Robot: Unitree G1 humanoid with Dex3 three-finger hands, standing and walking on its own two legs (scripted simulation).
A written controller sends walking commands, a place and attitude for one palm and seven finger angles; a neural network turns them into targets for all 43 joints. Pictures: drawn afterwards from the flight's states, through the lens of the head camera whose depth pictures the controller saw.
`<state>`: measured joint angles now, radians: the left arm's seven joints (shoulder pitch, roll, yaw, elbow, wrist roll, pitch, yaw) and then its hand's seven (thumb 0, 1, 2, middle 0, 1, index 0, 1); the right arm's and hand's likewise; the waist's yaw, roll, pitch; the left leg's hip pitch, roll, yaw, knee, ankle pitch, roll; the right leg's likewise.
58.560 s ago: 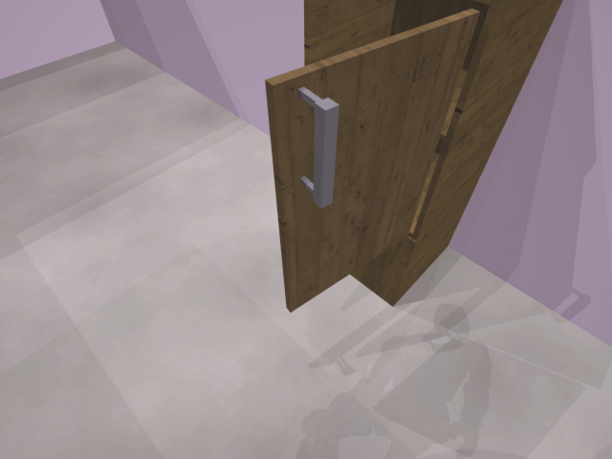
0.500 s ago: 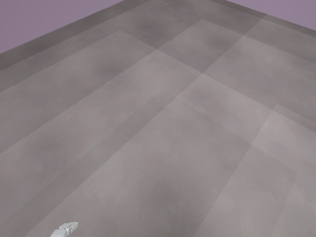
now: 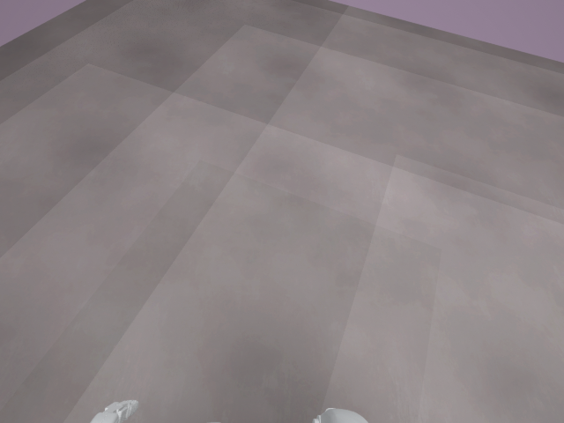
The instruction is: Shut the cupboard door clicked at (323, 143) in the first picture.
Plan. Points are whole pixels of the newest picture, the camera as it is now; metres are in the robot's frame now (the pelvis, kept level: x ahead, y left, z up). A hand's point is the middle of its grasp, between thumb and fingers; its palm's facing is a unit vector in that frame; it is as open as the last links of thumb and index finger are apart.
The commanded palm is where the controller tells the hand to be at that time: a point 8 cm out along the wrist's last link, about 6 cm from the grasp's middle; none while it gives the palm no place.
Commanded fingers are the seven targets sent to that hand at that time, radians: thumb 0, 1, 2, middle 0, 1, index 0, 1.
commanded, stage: turn to face it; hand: left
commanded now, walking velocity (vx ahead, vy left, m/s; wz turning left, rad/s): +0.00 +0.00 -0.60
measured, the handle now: out of the picture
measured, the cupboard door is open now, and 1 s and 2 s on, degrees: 33 33 33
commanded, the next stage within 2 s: none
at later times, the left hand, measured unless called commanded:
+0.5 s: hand (183, 391) +0.18 +0.17 -0.18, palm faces -0.27 -0.94 -0.21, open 7.4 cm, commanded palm none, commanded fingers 0.00 0.90 0.90 -0.20 -0.30 -0.20 -0.30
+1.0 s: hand (246, 343) +0.26 +0.07 -0.16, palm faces -0.55 -0.79 -0.27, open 7.4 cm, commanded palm none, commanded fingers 0.00 0.90 0.90 -0.20 -0.30 -0.20 -0.30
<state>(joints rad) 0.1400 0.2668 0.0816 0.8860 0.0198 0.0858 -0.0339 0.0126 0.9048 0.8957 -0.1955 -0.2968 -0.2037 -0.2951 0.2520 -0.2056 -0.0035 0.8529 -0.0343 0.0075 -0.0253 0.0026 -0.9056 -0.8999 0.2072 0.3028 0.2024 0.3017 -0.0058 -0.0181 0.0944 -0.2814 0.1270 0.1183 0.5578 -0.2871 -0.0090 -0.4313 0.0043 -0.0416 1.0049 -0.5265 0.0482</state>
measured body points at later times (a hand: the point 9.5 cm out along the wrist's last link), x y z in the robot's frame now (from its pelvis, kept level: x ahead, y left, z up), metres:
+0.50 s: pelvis +0.04 -0.01 -0.01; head +0.09 +0.00 +0.44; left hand +0.19 +0.21 -0.16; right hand +0.05 -0.29 -0.13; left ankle +0.09 +0.11 -0.74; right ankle -0.01 -0.13 -0.73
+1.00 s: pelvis +0.07 -0.05 +0.00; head +0.10 -0.09 +0.44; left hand +0.29 +0.11 -0.14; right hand -0.02 -0.31 -0.15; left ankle +0.13 +0.08 -0.68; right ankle +0.00 -0.13 -0.74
